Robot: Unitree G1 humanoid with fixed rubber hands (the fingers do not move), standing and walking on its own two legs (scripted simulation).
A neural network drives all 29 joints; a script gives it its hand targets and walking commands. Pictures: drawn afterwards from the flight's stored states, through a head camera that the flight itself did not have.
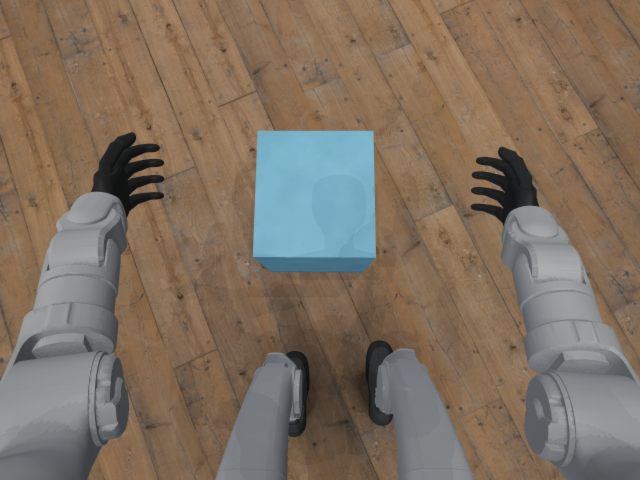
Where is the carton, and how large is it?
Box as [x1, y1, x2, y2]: [253, 131, 375, 272]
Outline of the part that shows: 258,131 253,257 272,271 361,272 375,257 372,131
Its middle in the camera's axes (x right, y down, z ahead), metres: -0.01 -0.07 +0.94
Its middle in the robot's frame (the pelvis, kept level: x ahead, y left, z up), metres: +0.54 +0.04 -0.54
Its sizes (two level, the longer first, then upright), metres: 0.272 0.247 0.292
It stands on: the floor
